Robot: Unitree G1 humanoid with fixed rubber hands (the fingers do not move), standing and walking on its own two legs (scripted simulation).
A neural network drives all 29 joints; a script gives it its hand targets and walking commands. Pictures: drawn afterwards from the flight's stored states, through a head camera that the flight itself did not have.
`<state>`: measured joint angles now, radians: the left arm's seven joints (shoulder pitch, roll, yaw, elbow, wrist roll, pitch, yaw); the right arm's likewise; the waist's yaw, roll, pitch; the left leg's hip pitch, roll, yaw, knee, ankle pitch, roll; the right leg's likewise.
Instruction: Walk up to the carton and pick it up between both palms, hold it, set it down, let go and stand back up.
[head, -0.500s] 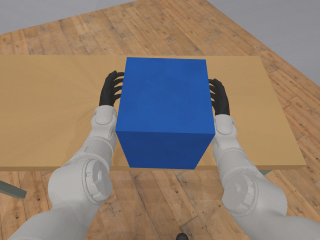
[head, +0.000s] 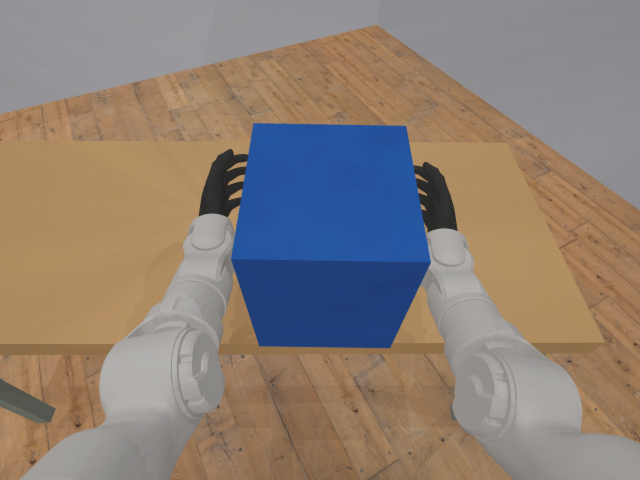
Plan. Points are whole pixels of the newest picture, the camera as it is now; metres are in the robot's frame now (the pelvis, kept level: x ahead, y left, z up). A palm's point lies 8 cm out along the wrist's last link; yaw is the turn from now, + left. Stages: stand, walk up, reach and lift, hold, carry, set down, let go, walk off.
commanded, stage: reach and lift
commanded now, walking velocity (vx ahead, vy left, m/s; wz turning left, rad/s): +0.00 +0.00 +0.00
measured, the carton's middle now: (327, 244) +0.41 +0.00 +0.03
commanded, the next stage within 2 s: hold in 1.76 s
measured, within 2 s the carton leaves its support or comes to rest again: neither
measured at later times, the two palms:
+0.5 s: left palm (191, 187) +0.40 +0.16 +0.17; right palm (448, 207) +0.38 -0.13 +0.15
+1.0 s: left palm (174, 176) +0.38 +0.16 +0.20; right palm (451, 189) +0.37 -0.13 +0.18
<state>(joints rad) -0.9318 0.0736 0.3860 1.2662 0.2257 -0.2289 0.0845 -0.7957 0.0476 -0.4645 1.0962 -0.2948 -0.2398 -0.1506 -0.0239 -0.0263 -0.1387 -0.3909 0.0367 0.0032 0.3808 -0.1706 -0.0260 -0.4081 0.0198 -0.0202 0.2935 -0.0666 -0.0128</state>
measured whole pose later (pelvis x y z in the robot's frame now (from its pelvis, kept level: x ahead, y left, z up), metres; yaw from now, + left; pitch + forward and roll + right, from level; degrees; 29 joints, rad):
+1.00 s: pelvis -0.01 +0.01 +0.00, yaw +0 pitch -5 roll -1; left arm -0.79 0.03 0.34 0.59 0.24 0.45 0.03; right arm -0.79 -0.01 -0.12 0.82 0.08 0.21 -0.19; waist -0.05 -0.03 -0.04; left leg -0.08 0.03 0.00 0.35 -0.18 -0.02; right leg -0.09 0.02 -0.02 0.24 -0.07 -0.01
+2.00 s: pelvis -0.01 +0.01 +0.00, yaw +0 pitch -5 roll -1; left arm -0.79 0.02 0.33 0.42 0.25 0.60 0.02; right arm -0.79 -0.05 -0.05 0.70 0.18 0.31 -0.22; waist -0.07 -0.03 -0.04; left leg -0.08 0.03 0.00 0.34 -0.18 -0.02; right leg -0.08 0.02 -0.02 0.23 -0.07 -0.01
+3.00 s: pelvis -0.01 +0.01 +0.00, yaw +1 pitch -6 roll -1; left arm -0.78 0.01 0.32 0.32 0.29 0.71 -0.01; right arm -0.78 -0.07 0.00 0.62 0.23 0.40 -0.23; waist -0.08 -0.03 -0.05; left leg -0.05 0.03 0.00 0.34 -0.18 -0.02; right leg -0.06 0.02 -0.02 0.23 -0.07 -0.01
